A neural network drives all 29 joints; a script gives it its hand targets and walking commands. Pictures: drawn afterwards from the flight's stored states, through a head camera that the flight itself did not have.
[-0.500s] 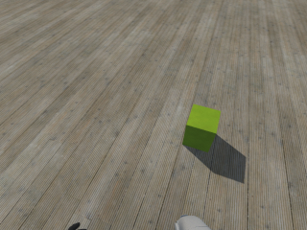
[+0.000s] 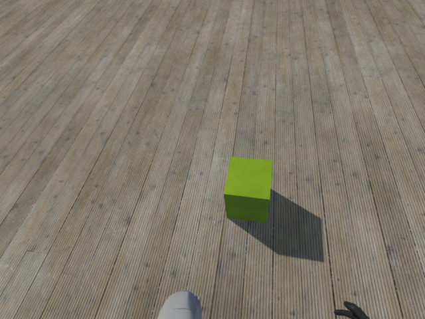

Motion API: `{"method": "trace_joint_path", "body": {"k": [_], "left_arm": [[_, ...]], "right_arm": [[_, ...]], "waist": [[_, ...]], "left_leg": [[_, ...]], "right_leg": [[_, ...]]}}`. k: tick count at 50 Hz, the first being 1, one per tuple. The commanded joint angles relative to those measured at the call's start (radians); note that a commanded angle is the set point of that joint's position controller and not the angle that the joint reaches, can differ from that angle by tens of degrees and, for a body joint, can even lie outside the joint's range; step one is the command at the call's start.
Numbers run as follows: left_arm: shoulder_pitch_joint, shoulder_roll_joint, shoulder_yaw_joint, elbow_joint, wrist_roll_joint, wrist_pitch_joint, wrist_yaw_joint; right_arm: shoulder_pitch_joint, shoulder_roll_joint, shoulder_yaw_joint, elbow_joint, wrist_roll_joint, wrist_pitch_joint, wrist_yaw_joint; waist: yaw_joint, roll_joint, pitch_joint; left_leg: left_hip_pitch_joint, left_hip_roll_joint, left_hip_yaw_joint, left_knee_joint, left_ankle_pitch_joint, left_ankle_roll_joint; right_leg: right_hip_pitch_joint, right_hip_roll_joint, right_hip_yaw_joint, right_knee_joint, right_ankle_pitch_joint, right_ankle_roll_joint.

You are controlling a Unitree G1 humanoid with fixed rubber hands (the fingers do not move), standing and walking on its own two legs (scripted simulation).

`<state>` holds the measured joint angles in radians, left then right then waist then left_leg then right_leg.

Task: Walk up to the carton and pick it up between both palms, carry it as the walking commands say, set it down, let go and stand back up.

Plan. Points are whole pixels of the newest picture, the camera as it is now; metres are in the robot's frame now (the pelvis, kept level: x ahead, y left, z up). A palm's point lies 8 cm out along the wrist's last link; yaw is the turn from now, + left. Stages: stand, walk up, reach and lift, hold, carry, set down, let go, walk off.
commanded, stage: walk up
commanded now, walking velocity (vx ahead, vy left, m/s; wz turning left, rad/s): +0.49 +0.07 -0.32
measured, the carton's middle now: (248, 190) +0.72 -0.07 -0.65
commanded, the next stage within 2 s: none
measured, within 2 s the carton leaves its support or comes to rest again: neither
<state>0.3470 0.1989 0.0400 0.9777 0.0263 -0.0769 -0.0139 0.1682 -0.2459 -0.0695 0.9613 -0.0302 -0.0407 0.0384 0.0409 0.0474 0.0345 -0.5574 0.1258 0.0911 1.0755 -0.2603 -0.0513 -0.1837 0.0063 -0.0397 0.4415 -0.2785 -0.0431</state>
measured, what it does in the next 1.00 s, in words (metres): walks ahead: left foot, then right foot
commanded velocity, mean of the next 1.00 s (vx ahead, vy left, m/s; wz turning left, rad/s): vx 0.19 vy -0.01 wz -0.15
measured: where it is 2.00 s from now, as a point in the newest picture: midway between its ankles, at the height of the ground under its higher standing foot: (236, 286)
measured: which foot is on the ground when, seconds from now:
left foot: up 0.00-0.28, down 0.30-0.82, up 0.84-1.00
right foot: down 0.00-0.32, up 0.34-0.80, down 0.82-1.00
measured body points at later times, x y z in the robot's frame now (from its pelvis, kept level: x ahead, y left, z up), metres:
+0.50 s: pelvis +0.23 +0.06 +0.00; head +0.27 +0.08 +0.44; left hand +0.29 +0.31 -0.16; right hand +0.24 -0.18 -0.14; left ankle +0.29 +0.15 -0.74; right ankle +0.16 -0.07 -0.66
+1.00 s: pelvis +0.28 -0.03 +0.00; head +0.28 -0.06 +0.45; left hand +0.40 +0.18 -0.13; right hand +0.26 -0.26 -0.18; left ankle +0.28 +0.13 -0.71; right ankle +0.31 -0.11 -0.74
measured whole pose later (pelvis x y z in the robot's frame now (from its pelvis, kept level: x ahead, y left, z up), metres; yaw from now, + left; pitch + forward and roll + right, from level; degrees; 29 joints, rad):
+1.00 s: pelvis +0.28 -0.03 +0.00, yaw -7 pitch -1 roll +0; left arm 0.17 0.12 0.00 0.99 0.02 -0.01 0.03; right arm 0.26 -0.21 -0.06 1.07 0.00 0.05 -0.02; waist -0.03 0.08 0.03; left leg -0.31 0.07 0.02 0.77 -0.44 -0.03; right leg -0.24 0.02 -0.09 0.42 -0.17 -0.06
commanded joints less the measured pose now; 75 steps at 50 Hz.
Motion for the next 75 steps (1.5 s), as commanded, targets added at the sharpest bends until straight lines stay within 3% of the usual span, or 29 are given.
{"method": "trace_joint_path", "body": {"k": [1, 10, 13, 14, 15, 16, 17, 19, 22, 26, 31, 33, 35, 38, 40, 41, 42, 44, 46, 48, 57, 59, 62, 69, 70, 71, 72, 73, 75], "left_arm": [[0.077, 0.143, 0.031, -0.015, -0.006, -0.021, 0.015], [0.153, 0.143, 0.030, 0.033, -0.017, 0.002, 0.036], [0.079, 0.177, 0.054, 0.026, -0.029, -0.002, 0.037], [0.111, 0.156, 0.045, 0.020, -0.041, 0.001, 0.032], [0.200, 0.092, 0.025, 0.040, -0.040, 0.003, 0.028], [0.231, 0.042, 0.020, 0.037, -0.035, 0.016, 0.036], [0.193, 0.059, 0.031, 0.055, -0.034, 0.024, 0.037], [0.106, 0.054, 0.014, 0.066, -0.009, 0.029, 0.031], [0.071, 0.049, 0.028, 0.055, 0.000, 0.058, 0.012], [0.016, 0.042, 0.037, 0.051, 0.011, 0.109, -0.003], [-0.115, 0.014, 0.018, -0.012, 0.001, 0.118, -0.030], [-0.144, 0.033, 0.021, -0.026, -0.014, 0.112, -0.004], [-0.156, 0.033, 0.006, -0.021, -0.026, 0.092, 0.003], [-0.130, 0.067, 0.019, -0.032, -0.012, 0.099, 0.017], [-0.089, 0.062, 0.003, -0.031, -0.017, 0.077, 0.030], [-0.096, 0.140, 0.018, -0.032, -0.009, 0.064, 0.038], [-0.078, 0.159, 0.008, -0.048, -0.013, 0.053, 0.038], [-0.114, 0.103, -0.005, -0.020, -0.010, 0.051, 0.043], [-0.170, 0.065, -0.019, -0.036, -0.015, 0.043, 0.044], [-0.162, 0.059, -0.019, -0.028, -0.013, 0.050, 0.058], [-0.153, 0.062, 0.000, -0.002, -0.021, 0.068, 0.066], [-0.123, 0.051, 0.001, 0.005, -0.035, 0.070, 0.052], [-0.086, 0.024, 0.005, 0.042, -0.033, 0.076, 0.047], [-0.043, 0.019, -0.007, 0.101, -0.020, 0.064, 0.042], [-0.004, 0.025, 0.006, 0.104, -0.029, 0.062, 0.041], [0.039, 0.101, 0.029, 0.121, -0.011, 0.072, 0.034], [0.076, 0.142, 0.045, 0.106, -0.003, 0.077, 0.035], [0.096, 0.176, 0.061, 0.119, 0.002, 0.075, 0.042], [0.054, 0.070, 0.039, 0.110, -0.001, 0.068, 0.047]], "right_arm": [[-0.062, -0.020, 0.010, -0.068, 0.007, 0.012, 0.009], [-0.201, -0.022, 0.020, -0.124, 0.009, 0.021, 0.013], [0.034, -0.059, -0.010, -0.053, 0.010, -0.005, -0.019], [0.155, -0.095, -0.028, 0.015, 0.001, -0.019, -0.031], [0.307, -0.173, -0.053, 0.042, -0.003, -0.035, -0.047], [0.328, -0.240, -0.063, 0.024, 0.004, -0.032, -0.052], [0.280, -0.175, -0.048, 0.034, 0.020, -0.033, -0.057], [0.145, -0.066, -0.018, 0.025, 0.003, -0.037, -0.054], [0.095, -0.001, 0.004, 0.013, 0.003, -0.042, -0.050], [0.191, -0.090, -0.008, 0.045, 0.002, -0.044, -0.059], [0.171, -0.067, -0.016, 0.026, -0.013, -0.019, -0.058], [0.158, -0.032, 0.000, 0.032, -0.006, -0.019, -0.066], [0.210, -0.069, -0.019, 0.057, -0.008, -0.014, -0.058], [0.212, -0.158, -0.053, 0.023, 0.006, 0.017, -0.078], [0.225, -0.068, -0.025, 0.042, 0.018, 0.026, -0.066], [0.283, 0.022, -0.002, 0.041, 0.017, 0.032, -0.065], [0.247, 0.046, 0.006, 0.039, 0.014, 0.054, -0.068], [0.249, 0.019, -0.009, 0.065, 0.018, 0.081, -0.064], [0.290, 0.043, 0.008, 0.134, 0.034, 0.088, -0.054], [0.253, 0.018, 0.002, 0.134, 0.026, 0.098, -0.066], [0.187, 0.051, 0.023, 0.157, 0.014, 0.088, -0.082], [0.245, 0.017, 0.029, 0.182, 0.012, 0.074, -0.073], [0.153, 0.013, 0.030, 0.163, 0.011, 0.051, -0.067], [0.196, 0.066, 0.054, 0.181, 0.027, 0.022, -0.078], [0.219, 0.020, 0.037, 0.194, 0.025, 0.025, -0.078], [0.192, -0.017, 0.011, 0.171, 0.015, 0.035, -0.071], [0.132, -0.058, -0.006, 0.156, 0.001, 0.057, -0.062], [0.069, -0.023, -0.004, 0.103, 0.006, 0.061, -0.054], [0.118, 0.091, 0.024, 0.109, -0.011, 0.042, -0.054]], "waist": [[-0.003, -0.182, 0.040], [0.025, -0.209, 0.128], [-0.095, -0.173, -0.055], [-0.111, -0.075, -0.156], [-0.144, 0.162, -0.293], [-0.131, 0.214, -0.354], [-0.102, 0.054, -0.274], [-0.072, -0.013, -0.135], [-0.038, 0.110, -0.077], [-0.045, 0.060, -0.053], [-0.057, 0.195, 0.062], [-0.036, 0.197, 0.082], [-0.074, 0.186, -0.006], [-0.071, 0.093, -0.092], [-0.040, 0.046, -0.115], [-0.067, -0.222, -0.106], [-0.044, -0.248, -0.127], [-0.063, -0.220, -0.038], [-0.090, -0.235, -0.043], [-0.095, -0.156, -0.071], [-0.084, -0.170, 0.026], [-0.082, -0.040, 0.008], [-0.026, 0.077, 0.033], [-0.041, -0.003, -0.007], [-0.037, -0.006, 0.010], [-0.027, -0.022, -0.005], [0.035, -0.055, 0.118], [0.049, -0.245, 0.128], [0.003, -0.209, 0.148]], "left_leg": [[-0.095, 0.019, -0.015, -0.113, 0.103, -0.015], [0.004, -0.042, 0.012, -0.422, 0.198, -0.003], [0.328, -0.086, 0.021, -0.582, 0.223, 0.051], [0.536, -0.053, 0.030, -0.597, 0.342, 0.059], [0.807, 0.258, -0.310, -0.616, 0.586, 0.142], [0.880, 0.415, -0.559, -0.682, 0.891, 0.220], [0.739, 0.394, -0.455, -0.680, 0.955, 0.218], [0.534, 0.296, -0.291, -0.726, 0.797, 0.206], [0.382, 0.194, -0.162, -0.808, 0.563, 0.140], [0.351, 0.253, -0.194, -0.817, 0.561, 0.138], [0.262, 0.153, -0.123, -0.955, -0.041, 0.119], [0.239, 0.144, -0.047, -0.834, 0.513, 0.143], [0.382, 0.136, -0.010, -0.741, 0.706, 0.170], [0.412, 0.229, -0.104, -0.682, 0.518, 0.172], [0.297, 0.099, -0.028, -0.603, 0.215, 0.106], [0.193, -0.013, 0.051, -0.455, -0.053, 0.041], [0.162, -0.045, -0.021, -0.410, -0.263, 0.020], [0.202, -0.039, -0.075, -0.283, -0.260, -0.001], [0.220, -0.053, -0.079, -0.280, -0.197, 0.018], [0.243, -0.061, -0.114, -0.264, -0.191, 0.033], [0.354, -0.083, -0.061, -0.601, -0.038, 0.042], [0.428, -0.043, -0.119, -0.726, 0.113, 0.049], [0.320, -0.011, -0.173, -0.786, -0.034, 0.075], [0.331, 0.005, -0.170, -0.806, 0.022, 0.075], [0.320, 0.006, -0.169, -0.787, -0.122, 0.068], [0.302, -0.006, -0.165, -0.727, -0.491, 0.093], [0.045, -0.067, -0.093, -0.577, -0.524, 0.063], [-0.013, -0.080, -0.030, -0.283, -0.285, 0.023], [0.031, -0.033, -0.050, -0.202, -0.208, 0.020]], "right_leg": [[0.076, -0.272, 0.199, -0.225, 0.467, -0.095], [0.102, -0.286, 0.169, -0.203, 0.550, -0.031], [0.139, -0.214, 0.097, 0.126, 0.841, 0.032], [0.033, -0.146, 0.027, 0.273, 0.666, 0.041], [-0.168, -0.058, -0.011, 0.538, 0.050, 0.071], [-0.278, 0.037, 0.085, 0.738, -0.359, 0.075], [-0.266, -0.031, 0.127, 0.806, -0.254, 0.069], [-0.300, -0.084, 0.104, 0.796, -0.138, 0.047], [-0.230, -0.094, 0.068, 0.683, -0.054, 0.054], [-0.251, -0.082, 0.067, 0.663, -0.022, 0.078], [-0.310, -0.078, 0.020, 0.418, 0.096, 0.101], [-0.209, -0.071, 0.018, 0.354, 0.045, 0.106], [-0.199, -0.040, -0.017, 0.226, 0.009, 0.105], [-0.108, -0.056, -0.034, 0.120, -0.024, 0.081], [0.087, -0.097, 0.050, -0.083, 0.222, 0.056], [0.141, -0.276, 0.237, -0.135, 0.439, 0.010], [0.097, -0.370, 0.346, -0.184, 0.424, -0.050], [-0.029, -0.303, 0.259, -0.191, 0.363, -0.076], [0.015, -0.211, 0.140, -0.184, 0.423, -0.056], [0.006, -0.238, 0.176, -0.193, 0.360, -0.081], [-0.088, -0.235, 0.205, -0.230, -0.044, -0.084], [-0.092, -0.179, 0.168, -0.203, -0.099, -0.020], [-0.020, -0.105, 0.111, -0.191, 0.011, 0.007], [0.068, -0.109, 0.102, -0.148, 0.089, -0.003], [0.083, -0.119, 0.094, -0.132, 0.009, 0.004], [-0.019, -0.121, 0.121, -0.147, -0.490, -0.021], [0.056, -0.192, 0.249, -0.218, -0.619, -0.034], [0.040, -0.378, 0.453, -0.374, -0.659, -0.076], [-0.003, -0.395, 0.423, -0.395, -0.460, -0.141]]}}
